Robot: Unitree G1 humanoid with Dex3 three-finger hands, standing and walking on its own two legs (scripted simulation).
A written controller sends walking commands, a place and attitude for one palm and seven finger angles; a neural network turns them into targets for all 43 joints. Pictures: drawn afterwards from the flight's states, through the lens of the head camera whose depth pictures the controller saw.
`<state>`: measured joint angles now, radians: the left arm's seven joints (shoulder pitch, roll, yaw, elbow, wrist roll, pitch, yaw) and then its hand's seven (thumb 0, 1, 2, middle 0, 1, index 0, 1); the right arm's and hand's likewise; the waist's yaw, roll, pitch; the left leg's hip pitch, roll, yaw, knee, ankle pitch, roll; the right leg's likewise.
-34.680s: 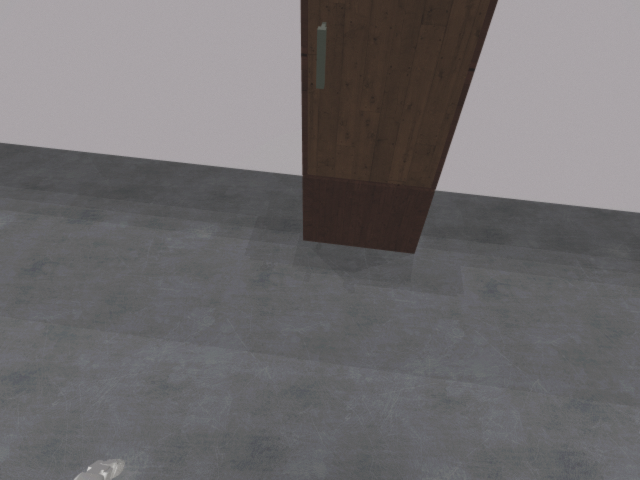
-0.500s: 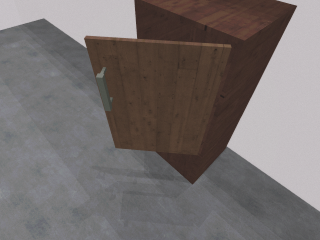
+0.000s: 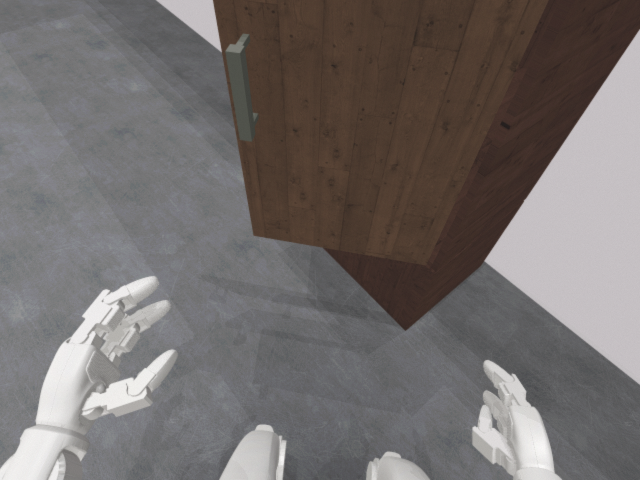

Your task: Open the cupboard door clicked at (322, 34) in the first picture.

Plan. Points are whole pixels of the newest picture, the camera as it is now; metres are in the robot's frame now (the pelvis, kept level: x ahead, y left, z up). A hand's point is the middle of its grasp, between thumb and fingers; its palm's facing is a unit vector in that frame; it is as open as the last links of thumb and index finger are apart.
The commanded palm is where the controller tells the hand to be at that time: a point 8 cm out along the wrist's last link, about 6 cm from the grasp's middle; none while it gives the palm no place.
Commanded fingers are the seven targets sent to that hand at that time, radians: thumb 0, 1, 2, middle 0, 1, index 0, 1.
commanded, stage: raise the hand with hooked fingers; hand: left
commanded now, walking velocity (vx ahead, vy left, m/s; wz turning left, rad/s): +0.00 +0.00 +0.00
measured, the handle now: (245, 89) +0.64 +0.19 +0.12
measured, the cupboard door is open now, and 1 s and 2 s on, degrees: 40 40 40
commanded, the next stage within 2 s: move the hooked fingers beside the handle in 1.56 s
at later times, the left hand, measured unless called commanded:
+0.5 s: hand (107, 316) +0.26 +0.26 +0.09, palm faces -0.05 -1.00 -0.05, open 12.3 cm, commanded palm +0.23 +0.31 +0.10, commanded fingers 0.00 -0.34 0.37 -0.29 -1.10 -0.29 -1.10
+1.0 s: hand (81, 252) +0.30 +0.29 +0.14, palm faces -0.05 -1.00 -0.04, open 14.0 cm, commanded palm +0.28 +0.34 +0.14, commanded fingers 0.00 -0.50 0.30 -0.30 -1.20 -0.30 -1.20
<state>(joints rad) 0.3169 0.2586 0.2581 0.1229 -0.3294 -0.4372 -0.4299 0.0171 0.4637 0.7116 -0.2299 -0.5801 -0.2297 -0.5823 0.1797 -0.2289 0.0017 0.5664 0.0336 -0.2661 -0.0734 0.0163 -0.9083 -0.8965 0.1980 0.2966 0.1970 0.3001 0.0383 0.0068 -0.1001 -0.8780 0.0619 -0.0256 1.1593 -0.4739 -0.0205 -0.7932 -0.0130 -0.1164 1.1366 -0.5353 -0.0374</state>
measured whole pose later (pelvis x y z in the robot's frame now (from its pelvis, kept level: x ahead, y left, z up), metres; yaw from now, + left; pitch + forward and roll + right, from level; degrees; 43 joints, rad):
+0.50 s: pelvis +0.01 +0.03 +0.03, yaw -1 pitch +9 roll -3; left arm 0.21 0.35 0.33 0.17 -0.35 -0.32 -0.44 0.01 -0.12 0.46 -0.27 -0.95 -0.27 -0.96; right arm 0.28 -0.27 0.02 0.58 0.04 -0.26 -0.08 0.02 -0.91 -0.90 0.20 0.30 0.20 0.30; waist -0.02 0.01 -0.08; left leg -0.75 0.05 0.01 0.99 -0.42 0.02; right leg -0.66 -0.02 -0.09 0.94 -0.45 0.00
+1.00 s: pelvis +0.02 +0.02 +0.05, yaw +0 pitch +7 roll -2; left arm -0.02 0.43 0.42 0.35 -0.37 -0.21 -0.55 -0.01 -0.49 0.30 -0.30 -1.20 -0.30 -1.20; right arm 0.27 -0.27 0.05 0.56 0.05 -0.22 -0.09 0.02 -0.91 -0.90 0.20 0.30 0.20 0.30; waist 0.00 0.03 -0.07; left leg -0.62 0.05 0.01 0.88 -0.38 0.01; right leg -0.53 -0.01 -0.09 0.82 -0.41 0.00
